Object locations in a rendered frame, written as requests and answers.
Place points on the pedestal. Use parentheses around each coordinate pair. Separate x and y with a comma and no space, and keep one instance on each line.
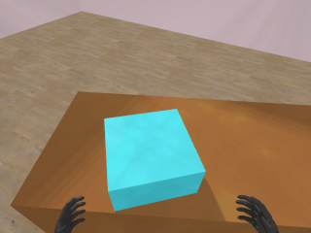
(246,148)

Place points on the robot right hand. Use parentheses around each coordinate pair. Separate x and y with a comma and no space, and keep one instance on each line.
(260,218)

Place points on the robot left hand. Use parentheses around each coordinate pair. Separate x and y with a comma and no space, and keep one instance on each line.
(65,223)

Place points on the carton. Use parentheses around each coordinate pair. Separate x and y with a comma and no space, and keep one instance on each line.
(150,157)

